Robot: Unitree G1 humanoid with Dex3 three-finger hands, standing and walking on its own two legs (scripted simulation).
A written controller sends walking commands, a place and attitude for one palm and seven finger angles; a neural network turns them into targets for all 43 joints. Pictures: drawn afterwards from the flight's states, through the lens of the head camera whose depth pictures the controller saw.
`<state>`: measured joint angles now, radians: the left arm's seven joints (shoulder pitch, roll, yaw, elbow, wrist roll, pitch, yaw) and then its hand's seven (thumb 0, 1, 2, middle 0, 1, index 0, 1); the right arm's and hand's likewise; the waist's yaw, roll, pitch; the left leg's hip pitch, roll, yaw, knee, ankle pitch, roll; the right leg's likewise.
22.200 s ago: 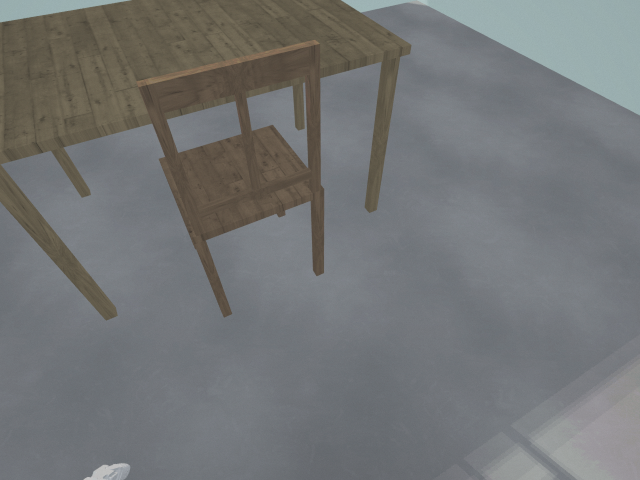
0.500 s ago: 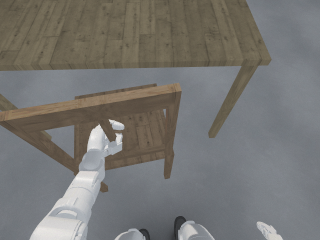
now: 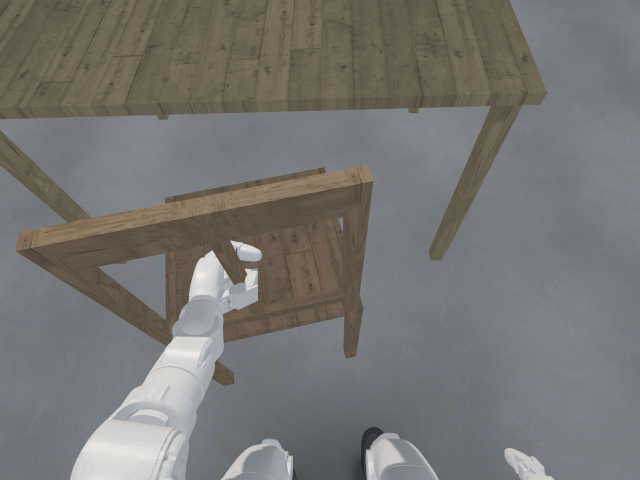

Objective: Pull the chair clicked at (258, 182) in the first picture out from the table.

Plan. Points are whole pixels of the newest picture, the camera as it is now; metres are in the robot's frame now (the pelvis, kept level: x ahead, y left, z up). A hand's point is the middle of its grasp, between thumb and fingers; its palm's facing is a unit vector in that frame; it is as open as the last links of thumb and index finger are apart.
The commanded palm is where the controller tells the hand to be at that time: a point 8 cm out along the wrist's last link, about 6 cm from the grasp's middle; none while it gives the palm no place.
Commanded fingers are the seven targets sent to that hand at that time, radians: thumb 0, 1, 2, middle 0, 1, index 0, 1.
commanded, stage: step backward, pulling the chair out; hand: left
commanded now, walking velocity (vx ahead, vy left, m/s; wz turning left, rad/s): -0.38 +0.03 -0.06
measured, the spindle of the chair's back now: (241, 280) +0.39 +0.12 -0.10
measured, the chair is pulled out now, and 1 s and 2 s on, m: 0.18 0.28 0.39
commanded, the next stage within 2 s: none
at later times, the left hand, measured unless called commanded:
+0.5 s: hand (239, 335) +0.30 +0.11 -0.07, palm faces -0.14 -0.97 -0.19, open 5.3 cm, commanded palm +0.29 +0.16 -0.06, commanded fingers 0.00 0.90 0.90 -0.50 -1.45 -0.50 -1.45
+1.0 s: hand (232, 362) +0.26 +0.12 -0.07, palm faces -0.17 -0.97 -0.20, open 5.2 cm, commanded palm +0.25 +0.17 -0.06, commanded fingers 0.00 0.90 0.90 -0.50 -1.45 -0.50 -1.45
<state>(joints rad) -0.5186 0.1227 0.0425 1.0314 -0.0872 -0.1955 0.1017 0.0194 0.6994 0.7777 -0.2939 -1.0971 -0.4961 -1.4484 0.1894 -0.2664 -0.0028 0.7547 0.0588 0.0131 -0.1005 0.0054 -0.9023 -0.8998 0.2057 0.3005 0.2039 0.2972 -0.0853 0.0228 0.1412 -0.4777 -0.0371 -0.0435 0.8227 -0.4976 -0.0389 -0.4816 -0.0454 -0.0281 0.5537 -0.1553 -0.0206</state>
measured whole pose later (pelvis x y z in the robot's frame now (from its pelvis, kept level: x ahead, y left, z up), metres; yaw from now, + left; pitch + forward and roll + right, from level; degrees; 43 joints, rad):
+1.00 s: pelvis -0.10 +0.05 +0.00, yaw -5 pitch +3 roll +1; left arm -0.43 0.16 -0.02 0.90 -0.03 -0.18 0.11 0.00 0.68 0.76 -0.27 -1.21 -0.50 -1.45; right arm 0.21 -0.26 -0.02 0.66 0.03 0.04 -0.11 0.01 -0.90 -0.90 0.20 0.30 0.20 0.30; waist -0.10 0.00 0.15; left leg -0.38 0.04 0.02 0.58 -0.25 -0.03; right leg -0.52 -0.05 -0.02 0.58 -0.17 0.01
